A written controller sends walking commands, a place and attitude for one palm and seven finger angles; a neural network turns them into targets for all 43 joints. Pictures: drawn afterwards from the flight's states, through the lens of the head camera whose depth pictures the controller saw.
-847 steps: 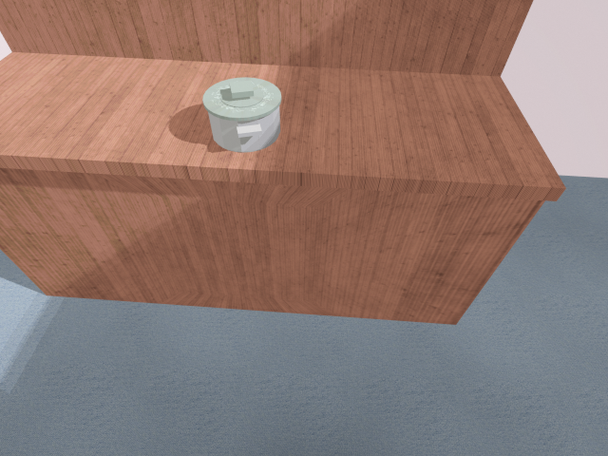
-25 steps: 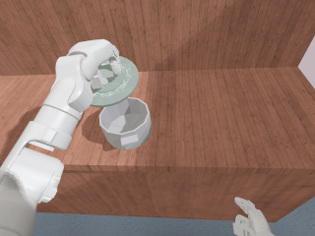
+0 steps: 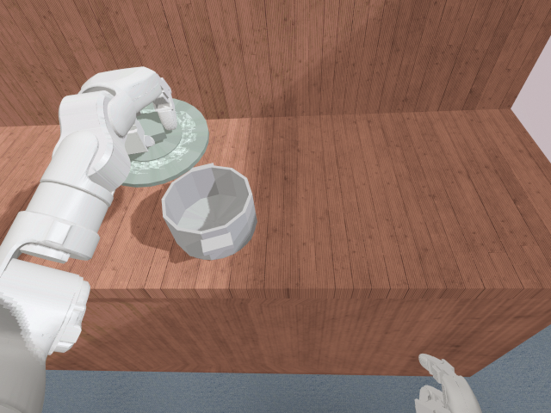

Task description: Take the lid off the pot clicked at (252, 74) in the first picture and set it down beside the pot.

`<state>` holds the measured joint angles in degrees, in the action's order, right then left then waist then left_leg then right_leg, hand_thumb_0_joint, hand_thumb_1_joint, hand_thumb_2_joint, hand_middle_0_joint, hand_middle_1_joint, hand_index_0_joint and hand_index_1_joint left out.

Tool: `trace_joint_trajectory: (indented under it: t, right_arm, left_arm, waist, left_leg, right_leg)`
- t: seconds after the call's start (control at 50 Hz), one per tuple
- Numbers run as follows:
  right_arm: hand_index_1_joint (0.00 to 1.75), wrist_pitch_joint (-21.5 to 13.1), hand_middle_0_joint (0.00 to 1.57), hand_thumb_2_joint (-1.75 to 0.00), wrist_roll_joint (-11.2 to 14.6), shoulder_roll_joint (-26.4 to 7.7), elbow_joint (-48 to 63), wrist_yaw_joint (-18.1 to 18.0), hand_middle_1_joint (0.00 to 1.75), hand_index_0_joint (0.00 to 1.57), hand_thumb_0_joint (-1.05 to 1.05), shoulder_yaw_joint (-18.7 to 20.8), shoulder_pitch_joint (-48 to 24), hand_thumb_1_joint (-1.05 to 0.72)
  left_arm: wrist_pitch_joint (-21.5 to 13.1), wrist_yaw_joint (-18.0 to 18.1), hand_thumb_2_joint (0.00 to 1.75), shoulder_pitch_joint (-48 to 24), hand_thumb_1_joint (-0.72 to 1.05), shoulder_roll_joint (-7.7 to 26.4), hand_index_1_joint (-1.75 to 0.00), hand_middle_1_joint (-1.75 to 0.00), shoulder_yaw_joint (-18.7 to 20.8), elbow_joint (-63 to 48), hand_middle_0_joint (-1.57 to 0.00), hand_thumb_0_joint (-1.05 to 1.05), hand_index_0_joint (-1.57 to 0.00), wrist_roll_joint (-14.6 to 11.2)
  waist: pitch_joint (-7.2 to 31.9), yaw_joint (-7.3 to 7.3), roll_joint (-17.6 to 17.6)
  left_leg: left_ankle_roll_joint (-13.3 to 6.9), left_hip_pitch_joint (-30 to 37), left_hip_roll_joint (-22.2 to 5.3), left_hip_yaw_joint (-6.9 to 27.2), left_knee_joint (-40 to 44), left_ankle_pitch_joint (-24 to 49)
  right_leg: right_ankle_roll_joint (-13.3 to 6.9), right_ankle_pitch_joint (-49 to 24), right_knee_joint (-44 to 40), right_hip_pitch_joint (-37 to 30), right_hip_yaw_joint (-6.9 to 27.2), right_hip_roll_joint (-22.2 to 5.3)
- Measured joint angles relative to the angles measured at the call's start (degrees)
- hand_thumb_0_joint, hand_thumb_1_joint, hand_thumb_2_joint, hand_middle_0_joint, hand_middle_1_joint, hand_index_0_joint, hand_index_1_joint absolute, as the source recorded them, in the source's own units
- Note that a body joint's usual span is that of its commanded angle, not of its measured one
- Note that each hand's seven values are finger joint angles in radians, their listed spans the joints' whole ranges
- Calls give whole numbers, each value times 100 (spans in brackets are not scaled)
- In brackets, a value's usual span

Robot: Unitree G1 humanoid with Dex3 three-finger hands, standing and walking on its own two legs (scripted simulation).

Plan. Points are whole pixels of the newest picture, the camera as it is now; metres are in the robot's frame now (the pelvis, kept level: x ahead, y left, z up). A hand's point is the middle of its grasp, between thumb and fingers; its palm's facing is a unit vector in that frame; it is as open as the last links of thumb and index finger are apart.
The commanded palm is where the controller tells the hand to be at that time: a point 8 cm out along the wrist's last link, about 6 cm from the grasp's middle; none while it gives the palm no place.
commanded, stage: move the lid sideways beside the pot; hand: left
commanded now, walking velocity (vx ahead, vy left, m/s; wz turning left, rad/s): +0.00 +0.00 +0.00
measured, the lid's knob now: (146, 128) +0.47 +0.21 +0.18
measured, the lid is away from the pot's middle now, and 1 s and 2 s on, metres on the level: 0.06 0.18 0.24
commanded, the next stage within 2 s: lower the lid onto the table in 1.70 s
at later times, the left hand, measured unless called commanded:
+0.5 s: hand (95, 132) +0.43 +0.26 +0.21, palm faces -0.22 -0.07 -0.97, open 6.7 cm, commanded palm +0.41 +0.26 +0.28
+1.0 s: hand (58, 138) +0.42 +0.31 +0.21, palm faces -0.26 -0.08 -0.96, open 6.7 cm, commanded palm +0.41 +0.32 +0.28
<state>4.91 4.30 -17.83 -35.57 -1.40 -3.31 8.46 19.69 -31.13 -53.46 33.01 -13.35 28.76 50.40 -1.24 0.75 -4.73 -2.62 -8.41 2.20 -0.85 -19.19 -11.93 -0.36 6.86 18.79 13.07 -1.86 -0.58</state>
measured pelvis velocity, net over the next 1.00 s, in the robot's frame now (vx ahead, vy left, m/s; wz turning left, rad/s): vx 0.00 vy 0.02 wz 0.02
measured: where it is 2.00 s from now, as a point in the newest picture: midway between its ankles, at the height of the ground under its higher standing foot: outside the picture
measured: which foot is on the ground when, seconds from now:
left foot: down 0.00-1.00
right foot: down 0.00-1.00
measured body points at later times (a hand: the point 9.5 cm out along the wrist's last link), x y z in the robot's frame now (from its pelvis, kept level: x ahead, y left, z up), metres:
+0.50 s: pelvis +0.00 +0.01 +0.00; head +0.03 -0.01 +0.45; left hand +0.43 +0.26 +0.26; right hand +0.18 -0.23 -0.11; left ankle -0.02 +0.09 -0.75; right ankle +0.03 -0.12 -0.75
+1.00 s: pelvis +0.00 +0.02 +0.00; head +0.04 +0.00 +0.45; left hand +0.43 +0.31 +0.26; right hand +0.16 -0.23 -0.12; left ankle -0.02 +0.09 -0.75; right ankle +0.03 -0.12 -0.75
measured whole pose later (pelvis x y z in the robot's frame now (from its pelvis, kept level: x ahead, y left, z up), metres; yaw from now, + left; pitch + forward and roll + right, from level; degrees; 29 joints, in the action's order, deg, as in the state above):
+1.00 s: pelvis +0.00 +0.02 +0.00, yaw +1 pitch +3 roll -1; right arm 8.4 5.2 -18.2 -35.4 -0.9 -3.4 8.6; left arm 11.0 -33.3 -52.0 43.7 -5.9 32.8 50.0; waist -1.7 0.9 -3.6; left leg -4.0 -10.7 3.3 0.3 -20.2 -12.2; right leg 0.9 6.1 16.9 13.6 -2.9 -1.7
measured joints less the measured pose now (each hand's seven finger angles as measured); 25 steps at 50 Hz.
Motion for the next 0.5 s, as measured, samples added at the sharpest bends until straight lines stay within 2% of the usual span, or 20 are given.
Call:
trace_joint_trajectory:
  t: [0.12,0.32,0.5]
  right_arm:
    - [30,20,20,-89,20,-36,-3,-43,30,20,1,13,-9,-91]
    - [30,51,20,-89,44,-4,26,-35,30,20,1,-12,-115,-91]
    - [30,136,20,-89,42,8,35,45,30,20,1,-17,-79,-91]
  left_arm:
    - [-186,-117,92,70,27,189,-94,-77,50,-58,-49,3,-74,-90]
    - [-381,-91,92,28,27,393,-94,-77,103,34,-49,2,-74,-88]
    - [-521,-133,92,173,27,570,-94,-77,391,-71,-49,3,-74,-105]
  waist:
    - [-43,-27,44]
    - [-73,-23,118]
    - [-13,-35,71]
  left_leg:
    - [-10,-13,6,44,-41,-21]
    - [-40,-61,34,83,-49,-15]
    - [-89,-78,77,77,-31,-23]
  right_leg:
    - [8,5,-18,-29,-43,-8]
    - [36,-34,-99,-38,-79,-37]
    - [88,-33,-135,-32,-68,-78]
